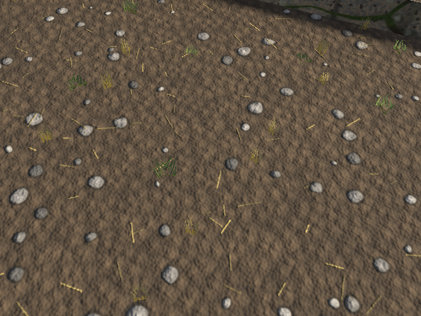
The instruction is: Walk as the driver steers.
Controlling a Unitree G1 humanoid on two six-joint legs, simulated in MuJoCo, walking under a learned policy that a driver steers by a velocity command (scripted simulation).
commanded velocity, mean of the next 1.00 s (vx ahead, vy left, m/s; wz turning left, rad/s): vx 0.08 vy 0.00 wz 0.05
